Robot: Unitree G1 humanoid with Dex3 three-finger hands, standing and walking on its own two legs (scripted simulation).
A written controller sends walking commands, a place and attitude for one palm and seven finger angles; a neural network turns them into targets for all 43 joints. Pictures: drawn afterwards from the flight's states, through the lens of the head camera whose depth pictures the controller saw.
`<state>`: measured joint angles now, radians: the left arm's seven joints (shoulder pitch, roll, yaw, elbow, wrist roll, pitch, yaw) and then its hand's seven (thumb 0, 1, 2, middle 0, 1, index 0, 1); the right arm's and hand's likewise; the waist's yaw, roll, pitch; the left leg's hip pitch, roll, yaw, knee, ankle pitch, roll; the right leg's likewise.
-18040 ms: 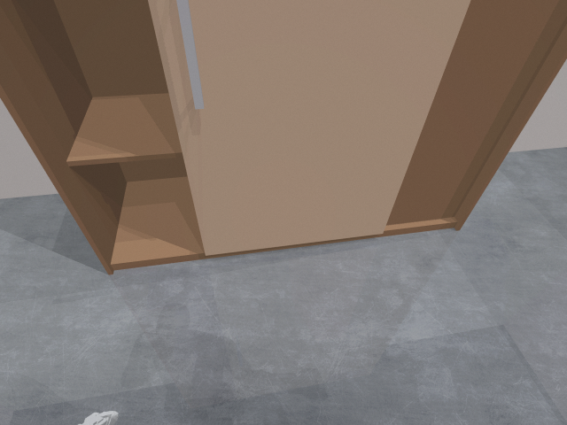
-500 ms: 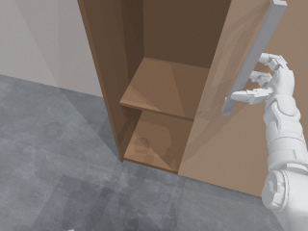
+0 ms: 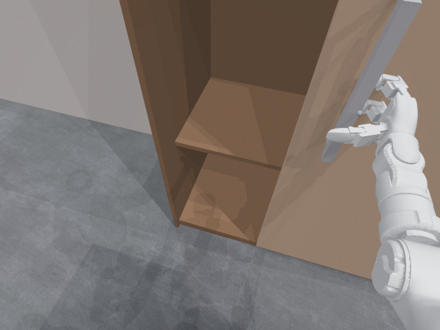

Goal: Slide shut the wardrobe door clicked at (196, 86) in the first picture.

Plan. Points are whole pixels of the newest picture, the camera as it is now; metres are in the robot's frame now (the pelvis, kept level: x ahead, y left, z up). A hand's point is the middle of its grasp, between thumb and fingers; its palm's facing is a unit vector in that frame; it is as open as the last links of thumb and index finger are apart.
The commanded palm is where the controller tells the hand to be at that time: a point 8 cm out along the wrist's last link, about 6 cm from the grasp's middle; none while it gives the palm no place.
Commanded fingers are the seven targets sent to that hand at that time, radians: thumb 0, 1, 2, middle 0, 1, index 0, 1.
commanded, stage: slide the fingers in behind the handle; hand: right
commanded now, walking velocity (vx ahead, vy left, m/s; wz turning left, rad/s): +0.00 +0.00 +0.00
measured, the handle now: (357, 92) +0.53 -0.17 +0.18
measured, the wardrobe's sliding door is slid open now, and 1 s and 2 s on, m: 0.38 0.38 0.38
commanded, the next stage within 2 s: grip the handle and tug to test in 1.46 s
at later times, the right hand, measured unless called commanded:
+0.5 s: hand (354, 113) +0.48 -0.16 +0.17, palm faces +0.16 +0.99 +0.00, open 14.0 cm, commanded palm +0.44 -0.20 +0.16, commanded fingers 0.00 0.50 -0.30 0.30 1.20 0.30 1.20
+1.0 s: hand (348, 116) +0.47 -0.15 +0.17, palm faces +0.16 +0.99 +0.01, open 14.0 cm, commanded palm +0.44 -0.19 +0.16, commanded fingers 0.00 0.50 -0.30 0.30 1.20 0.30 1.20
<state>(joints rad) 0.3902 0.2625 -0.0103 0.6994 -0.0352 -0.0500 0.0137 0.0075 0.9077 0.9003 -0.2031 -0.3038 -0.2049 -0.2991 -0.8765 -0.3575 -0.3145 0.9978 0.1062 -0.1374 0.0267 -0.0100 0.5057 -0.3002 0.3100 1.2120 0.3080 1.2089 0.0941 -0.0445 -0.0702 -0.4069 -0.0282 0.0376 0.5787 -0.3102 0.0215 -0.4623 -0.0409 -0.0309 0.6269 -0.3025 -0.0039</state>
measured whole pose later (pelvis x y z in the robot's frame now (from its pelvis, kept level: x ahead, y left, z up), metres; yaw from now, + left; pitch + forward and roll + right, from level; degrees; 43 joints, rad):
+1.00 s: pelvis +0.00 +0.00 +0.00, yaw -1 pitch +6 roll +1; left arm 0.34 0.25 -0.01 0.71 -0.04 -0.05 0.01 0.01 0.91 0.90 -0.20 -0.30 -0.20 -0.30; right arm -0.83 -0.26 -0.25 0.88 0.11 -0.07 -0.06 -0.01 0.51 -0.30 0.30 1.20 0.30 1.20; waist 0.07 -0.04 -0.06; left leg -0.36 -0.02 0.04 0.56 -0.31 0.02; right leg -0.42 -0.04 -0.02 0.61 -0.30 0.00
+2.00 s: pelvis +0.01 +0.00 +0.00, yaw +0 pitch +7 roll +1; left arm 0.35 0.25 0.00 0.70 -0.03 -0.06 0.00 0.01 0.91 0.90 -0.20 -0.30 -0.20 -0.30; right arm -0.83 -0.25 -0.26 0.88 0.10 -0.10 -0.09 0.00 -0.13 -0.57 0.36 1.29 0.37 1.29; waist 0.07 -0.04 -0.08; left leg -0.38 -0.03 0.03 0.57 -0.32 0.02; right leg -0.43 -0.04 -0.03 0.61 -0.31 0.00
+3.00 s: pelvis +0.03 +0.00 +0.01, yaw +1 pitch +6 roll +1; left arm 0.33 0.24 0.01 0.67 -0.04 -0.04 -0.01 0.01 0.91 0.90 -0.20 -0.30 -0.20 -0.30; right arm -0.62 -0.21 -0.23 0.54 0.13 0.04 -0.11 0.01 -0.74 -0.77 0.32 1.40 0.32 1.37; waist 0.06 -0.05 -0.09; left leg -0.30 -0.03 0.00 0.52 -0.32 0.02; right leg -0.34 -0.04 -0.06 0.55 -0.32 0.00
